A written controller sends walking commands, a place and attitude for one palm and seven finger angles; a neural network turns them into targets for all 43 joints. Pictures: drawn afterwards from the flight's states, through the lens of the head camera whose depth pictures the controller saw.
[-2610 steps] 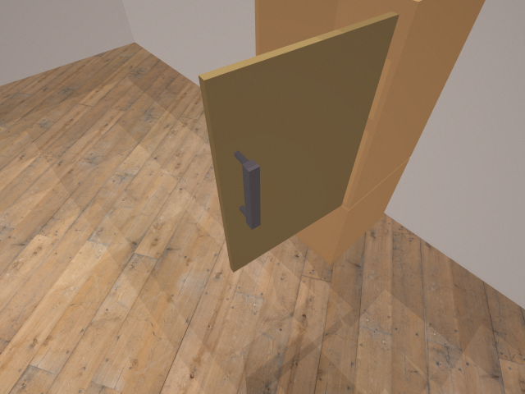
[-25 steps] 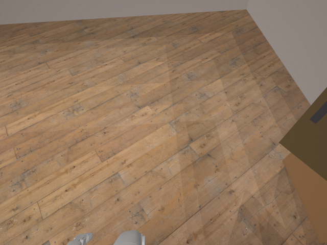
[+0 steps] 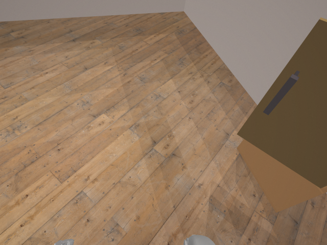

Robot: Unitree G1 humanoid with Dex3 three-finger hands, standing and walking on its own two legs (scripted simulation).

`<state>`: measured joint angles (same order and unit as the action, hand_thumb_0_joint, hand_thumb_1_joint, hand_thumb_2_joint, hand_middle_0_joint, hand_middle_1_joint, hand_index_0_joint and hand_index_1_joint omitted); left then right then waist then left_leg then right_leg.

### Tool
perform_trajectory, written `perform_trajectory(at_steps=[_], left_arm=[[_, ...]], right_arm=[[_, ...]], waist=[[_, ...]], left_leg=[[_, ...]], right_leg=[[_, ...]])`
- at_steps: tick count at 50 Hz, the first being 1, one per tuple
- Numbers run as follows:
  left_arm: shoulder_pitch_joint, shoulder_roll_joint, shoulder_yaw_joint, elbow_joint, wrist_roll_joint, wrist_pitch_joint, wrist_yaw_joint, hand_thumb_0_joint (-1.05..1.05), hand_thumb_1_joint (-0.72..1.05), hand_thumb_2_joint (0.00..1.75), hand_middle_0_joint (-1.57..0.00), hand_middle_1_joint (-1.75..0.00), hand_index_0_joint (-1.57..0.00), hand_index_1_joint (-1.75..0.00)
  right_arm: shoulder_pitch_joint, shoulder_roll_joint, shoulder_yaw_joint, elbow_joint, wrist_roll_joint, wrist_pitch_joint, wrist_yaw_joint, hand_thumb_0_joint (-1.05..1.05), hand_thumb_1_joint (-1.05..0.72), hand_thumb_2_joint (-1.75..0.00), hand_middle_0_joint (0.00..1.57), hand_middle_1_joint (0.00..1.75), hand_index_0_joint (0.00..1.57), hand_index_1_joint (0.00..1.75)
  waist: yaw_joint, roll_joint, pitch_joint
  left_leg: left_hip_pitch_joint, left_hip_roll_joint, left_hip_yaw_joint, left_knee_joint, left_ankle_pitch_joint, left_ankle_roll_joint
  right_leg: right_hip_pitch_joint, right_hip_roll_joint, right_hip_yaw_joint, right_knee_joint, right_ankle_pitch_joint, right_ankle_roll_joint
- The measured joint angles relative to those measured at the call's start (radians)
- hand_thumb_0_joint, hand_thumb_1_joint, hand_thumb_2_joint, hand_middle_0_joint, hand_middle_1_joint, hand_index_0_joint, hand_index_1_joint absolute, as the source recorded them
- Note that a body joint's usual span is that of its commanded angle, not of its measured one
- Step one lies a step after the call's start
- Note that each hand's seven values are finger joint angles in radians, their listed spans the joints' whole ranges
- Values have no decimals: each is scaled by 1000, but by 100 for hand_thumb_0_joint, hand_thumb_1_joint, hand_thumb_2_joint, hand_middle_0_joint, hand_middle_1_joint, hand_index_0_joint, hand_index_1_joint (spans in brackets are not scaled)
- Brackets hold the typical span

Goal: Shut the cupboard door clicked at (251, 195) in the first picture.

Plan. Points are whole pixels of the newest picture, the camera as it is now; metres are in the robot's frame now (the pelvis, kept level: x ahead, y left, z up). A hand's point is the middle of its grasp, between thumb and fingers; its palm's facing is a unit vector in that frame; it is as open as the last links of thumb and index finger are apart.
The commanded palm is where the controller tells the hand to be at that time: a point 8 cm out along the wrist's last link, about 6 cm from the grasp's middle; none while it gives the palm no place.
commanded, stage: turn to face it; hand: left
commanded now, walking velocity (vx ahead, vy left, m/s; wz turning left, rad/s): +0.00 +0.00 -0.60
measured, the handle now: (281, 93) +0.64 -0.38 -0.01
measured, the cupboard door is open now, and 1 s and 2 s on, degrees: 32 32 32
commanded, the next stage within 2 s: take the last steps up to it in 0.94 s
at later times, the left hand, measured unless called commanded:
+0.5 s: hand (121, 235) +0.16 +0.12 -0.16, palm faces -0.28 -0.93 -0.23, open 7.3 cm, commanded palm none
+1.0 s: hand (129, 199) +0.26 +0.11 -0.17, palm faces -0.50 -0.84 -0.20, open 7.3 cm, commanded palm none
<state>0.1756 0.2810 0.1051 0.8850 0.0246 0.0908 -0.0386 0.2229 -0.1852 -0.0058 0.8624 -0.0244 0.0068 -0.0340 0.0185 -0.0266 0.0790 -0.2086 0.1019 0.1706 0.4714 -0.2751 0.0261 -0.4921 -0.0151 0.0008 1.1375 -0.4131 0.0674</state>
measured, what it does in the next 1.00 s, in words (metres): steps on the spot, turning right: right foot, then left foot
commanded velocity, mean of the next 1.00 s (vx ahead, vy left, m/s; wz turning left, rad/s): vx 0.00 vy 0.00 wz -0.47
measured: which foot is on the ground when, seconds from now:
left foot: down 0.00-0.22, up 0.24-0.64, down 0.66-1.00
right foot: up 0.00-0.20, down 0.22-0.66, up 0.68-1.00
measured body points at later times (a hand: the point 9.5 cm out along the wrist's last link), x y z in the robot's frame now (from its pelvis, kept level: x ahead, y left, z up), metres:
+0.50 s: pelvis +0.02 -0.05 -0.01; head +0.06 -0.07 +0.44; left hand +0.17 +0.17 -0.14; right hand +0.02 -0.32 -0.15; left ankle +0.06 +0.10 -0.68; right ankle -0.01 -0.15 -0.75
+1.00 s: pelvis +0.07 -0.02 +0.00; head +0.12 -0.02 +0.44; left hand +0.28 +0.16 -0.15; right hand -0.03 -0.25 -0.14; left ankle +0.09 +0.08 -0.75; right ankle -0.03 -0.13 -0.69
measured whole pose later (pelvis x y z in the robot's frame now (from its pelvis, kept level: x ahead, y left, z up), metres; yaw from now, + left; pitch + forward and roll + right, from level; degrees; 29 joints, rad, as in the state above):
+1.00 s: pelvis +0.07 -0.02 +0.00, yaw -31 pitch +1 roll -3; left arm 0.14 0.25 0.08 0.92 0.02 0.08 -0.02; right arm 0.27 -0.20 -0.02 0.93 -0.03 0.01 -0.03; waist -0.02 0.00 0.08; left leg -0.19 0.10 0.17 0.48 -0.31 0.02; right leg -0.38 -0.02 -0.02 0.85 -0.43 0.04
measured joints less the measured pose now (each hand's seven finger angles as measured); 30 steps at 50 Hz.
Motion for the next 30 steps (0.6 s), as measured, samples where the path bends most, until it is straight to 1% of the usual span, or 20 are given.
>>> perform_trajectory(at_steps=[3,5,8,9,10,11,12,13,14,15,16,18,20,24,27,30], left_arm=[[-17,-4,-1,-3,1,5,-2,0,91,90,-19,-30,-20,-30],[-28,-12,-5,-6,2,6,-3,0,91,90,-19,-30,-20,-30],[-43,-27,-16,-11,2,-1,-5,0,91,90,-19,-30,-20,-30],[-47,-32,-20,-14,1,-4,-6,0,91,90,-19,-30,-20,-30],[-49,-36,-25,-18,1,-10,-7,0,91,90,-19,-30,-20,-30],[-47,-35,-31,-27,2,-21,-7,0,91,90,-19,-30,-20,-30],[-48,-41,-34,-29,4,-36,-3,0,91,90,-19,-30,-20,-30],[-50,-53,-40,-27,2,-47,4,0,91,90,-19,-30,-20,-30],[-48,-63,-48,-26,-1,-52,10,0,91,90,-19,-30,-20,-30],[-43,-71,-53,-27,-2,-54,15,0,91,90,-20,-30,-20,-30],[-36,-76,-55,-27,-3,-54,21,0,91,90,-20,-30,-20,-30],[-23,-80,-57,-23,-6,-51,31,0,91,90,-20,-30,-20,-30],[-10,-79,-58,-17,-6,-51,33,0,91,90,-20,-30,-20,-30],[11,-79,-59,-5,-2,-50,28,0,91,90,-20,-30,-21,-30],[25,-78,-56,2,3,-48,25,0,90,90,-20,-30,-21,-30],[36,-70,-48,7,4,-43,25,0,90,90,-20,-30,-21,-30]], right_arm=[[22,-5,-9,18,-1,3,3,0,-90,-90,21,30,20,30],[33,-13,-17,31,-3,6,6,0,-90,-90,21,30,20,30],[46,-32,-30,47,-4,12,13,0,-90,-90,21,30,20,30],[51,-39,-34,51,-4,13,14,0,-90,-90,21,30,20,30],[58,-47,-39,55,-2,15,16,0,-90,-90,21,30,20,30],[70,-54,-43,57,2,17,19,0,-90,-90,21,30,20,30],[71,-65,-47,63,5,24,21,0,-90,-90,21,30,20,30],[60,-78,-51,72,8,38,19,0,-90,-90,21,30,20,30],[50,-88,-54,76,9,52,15,0,-91,-90,21,30,20,30],[41,-93,-57,78,10,61,13,0,-91,-90,20,30,20,30],[31,-94,-58,78,10,64,12,1,-91,-90,20,30,20,30],[12,-89,-54,72,8,63,15,1,-91,-90,20,30,20,30],[-5,-79,-51,56,8,58,20,1,-91,-90,20,30,20,29],[-35,-65,-48,29,8,51,24,0,-91,-90,20,30,20,30],[-54,-58,-44,18,10,47,22,0,-91,-90,20,30,20,30],[-69,-49,-39,9,16,39,18,0,-91,-90,20,30,20,30]], waist=[[-10,9,-1],[-19,19,1],[-36,41,5],[-41,48,5],[-44,55,3],[-45,56,-5],[-41,65,-8],[-40,83,-4],[-44,96,-1],[-46,102,0],[-45,100,0],[-42,87,-1],[-39,68,-4],[-30,48,-10],[-17,37,-14],[-1,19,-19]], left_leg=[[14,14,37,1,-10,-7],[19,27,62,15,-23,-15],[19,51,99,60,-55,-32],[16,60,110,82,-70,-40],[10,69,120,112,-88,-49],[-4,76,129,156,-112,-59],[-35,81,108,235,-165,-71],[-78,72,51,338,-229,-80],[-123,52,-7,445,-261,-85],[-165,30,-48,533,-263,-89],[-199,14,-73,597,-245,-94],[-252,-1,-101,658,-183,-106],[-283,-8,-121,648,-139,-116],[-294,-18,-156,557,-101,-125],[-264,-32,-165,455,-118,-124],[-206,-56,-162,313,-126,-114]], right_leg=[[20,-21,-14,-75,6,1],[47,-28,-31,-162,1,-3],[105,-24,-59,-315,-2,-20],[130,-19,-68,-372,17,-28],[161,-13,-77,-443,63,-38],[198,-12,-80,-525,123,-56],[201,-3,-74,-537,95,-75],[188,10,-68,-513,77,-87],[185,18,-63,-505,72,-93],[188,23,-56,-514,78,-97],[195,27,-46,-534,92,-97],[212,33,-23,-585,125,-99],[223,39,1,-626,150,-103],[232,56,39,-664,171,-103],[229,68,67,-663,169,-97],[217,76,100,-642,157,-83]])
